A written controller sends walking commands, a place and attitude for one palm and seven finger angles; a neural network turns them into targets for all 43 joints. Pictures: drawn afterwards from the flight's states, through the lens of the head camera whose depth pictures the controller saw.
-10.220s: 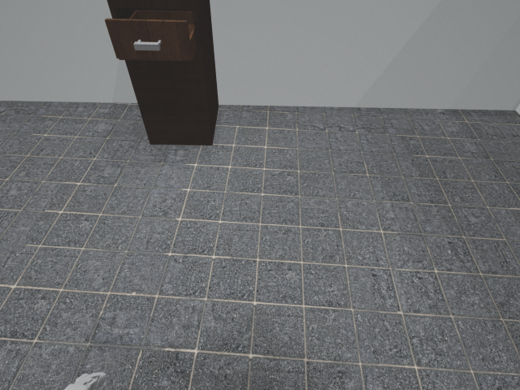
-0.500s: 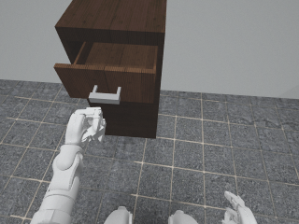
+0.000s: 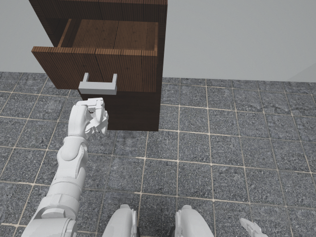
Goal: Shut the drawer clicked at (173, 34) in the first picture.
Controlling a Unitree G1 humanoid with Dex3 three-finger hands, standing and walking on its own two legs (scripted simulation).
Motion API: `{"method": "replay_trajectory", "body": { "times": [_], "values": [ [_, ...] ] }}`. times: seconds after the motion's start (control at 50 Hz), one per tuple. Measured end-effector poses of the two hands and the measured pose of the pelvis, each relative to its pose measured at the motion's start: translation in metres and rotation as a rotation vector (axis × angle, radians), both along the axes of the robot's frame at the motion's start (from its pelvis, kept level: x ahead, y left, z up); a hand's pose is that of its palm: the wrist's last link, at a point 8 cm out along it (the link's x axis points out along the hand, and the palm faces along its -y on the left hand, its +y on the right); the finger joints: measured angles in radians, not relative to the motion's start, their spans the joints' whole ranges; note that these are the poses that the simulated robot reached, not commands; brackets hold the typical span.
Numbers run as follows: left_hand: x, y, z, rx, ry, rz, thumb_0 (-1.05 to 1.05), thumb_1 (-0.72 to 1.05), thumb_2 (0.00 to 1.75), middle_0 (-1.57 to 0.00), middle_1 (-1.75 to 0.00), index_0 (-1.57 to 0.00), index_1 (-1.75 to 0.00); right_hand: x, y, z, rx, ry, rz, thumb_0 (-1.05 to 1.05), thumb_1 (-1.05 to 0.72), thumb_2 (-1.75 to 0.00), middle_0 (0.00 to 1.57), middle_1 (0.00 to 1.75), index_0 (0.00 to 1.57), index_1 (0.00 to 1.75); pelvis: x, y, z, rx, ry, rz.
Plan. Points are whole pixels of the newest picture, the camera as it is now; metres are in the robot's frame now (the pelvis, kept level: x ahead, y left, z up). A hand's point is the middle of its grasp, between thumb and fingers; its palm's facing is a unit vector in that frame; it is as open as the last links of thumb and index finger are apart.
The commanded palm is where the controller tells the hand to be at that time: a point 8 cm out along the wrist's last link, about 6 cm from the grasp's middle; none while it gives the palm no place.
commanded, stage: bring the fist close to the handle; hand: left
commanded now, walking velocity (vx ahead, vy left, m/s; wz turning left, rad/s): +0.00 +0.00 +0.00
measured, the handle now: (99, 82) +0.53 +0.17 +0.01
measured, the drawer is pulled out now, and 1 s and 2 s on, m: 0.14 0.14 0.04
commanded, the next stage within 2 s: push the drawer shut in 0.62 s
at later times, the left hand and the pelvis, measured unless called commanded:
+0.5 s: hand (110, 111) +0.43 +0.13 +0.01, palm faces -0.06 -1.00 -0.03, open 3.3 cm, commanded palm +0.41 +0.19 +0.01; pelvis -0.01 +0.01 -0.02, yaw -1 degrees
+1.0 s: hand (109, 104) +0.45 +0.14 +0.01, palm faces -0.03 -1.00 -0.04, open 3.3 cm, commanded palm +0.44 +0.18 +0.01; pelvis -0.01 +0.00 -0.03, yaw +0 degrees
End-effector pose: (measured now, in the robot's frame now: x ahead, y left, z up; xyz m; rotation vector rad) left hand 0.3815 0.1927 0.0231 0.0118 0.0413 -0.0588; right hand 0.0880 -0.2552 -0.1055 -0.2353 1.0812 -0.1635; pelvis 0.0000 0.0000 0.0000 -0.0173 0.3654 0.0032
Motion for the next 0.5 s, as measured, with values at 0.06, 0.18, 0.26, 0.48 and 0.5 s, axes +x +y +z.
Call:
{"method": "replay_trajectory", "body": {
  "times": [0.06,0.18,0.26,0.48,0.5],
  "values": [
    [0.004,0.0,0.001,-0.001,-0.051,0.011,0.02,0.9,0.9,-1.4,-1.6,-1.39,-1.6,-0.003,0.001,-0.005,-0.005,0.009,0.001,0.01,-0.9,-0.9,0.2,0.3,0.2,0.3,-0.001,0.002,-0.005,-0.002,0.014,-0.003],
    [0.02,0.001,-0.009,0.02,-0.056,-0.002,0.02,0.9,0.9,-1.4,-1.6,-1.4,-1.6,-0.009,0.003,-0.017,-0.008,0.037,0.004,0.01,-0.9,-0.9,0.2,0.3,0.2,0.3,-0.006,0.005,-0.017,-0.009,0.038,0.002],
    [0.03,0.002,-0.024,0.017,-0.014,0.0,0.02,0.9,0.9,-1.4,-1.6,-1.4,-1.6,-0.015,0.004,-0.025,-0.011,0.059,-0.005,0.01,-0.9,-0.9,0.2,0.3,0.2,0.3,-0.009,0.007,-0.024,-0.012,0.06,0.002],
    [0.034,-0.007,-0.013,0.019,-0.041,-0.005,0.02,0.9,0.9,-1.4,-1.6,-1.4,-1.6,-0.028,0.01,-0.031,0.026,0.113,-0.039,0.01,-0.91,-0.9,0.2,0.3,0.2,0.3,-0.005,0.009,-0.023,-0.008,0.066,-0.011],
    [0.034,-0.007,-0.015,0.019,-0.029,0.0,0.02,0.9,0.9,-1.4,-1.6,-1.4,-1.6,-0.028,0.011,-0.03,0.027,0.113,-0.04,0.01,-0.91,-0.9,0.2,0.3,0.2,0.3,-0.005,0.008,-0.022,-0.007,0.064,-0.011]
  ]
}}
